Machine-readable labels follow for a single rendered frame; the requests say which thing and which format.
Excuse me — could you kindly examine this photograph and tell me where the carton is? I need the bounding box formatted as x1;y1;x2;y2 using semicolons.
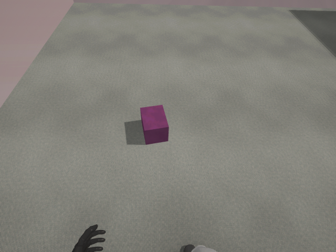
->
140;105;169;145

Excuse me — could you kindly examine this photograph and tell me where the robot left hand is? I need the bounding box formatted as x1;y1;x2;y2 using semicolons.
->
72;224;106;252

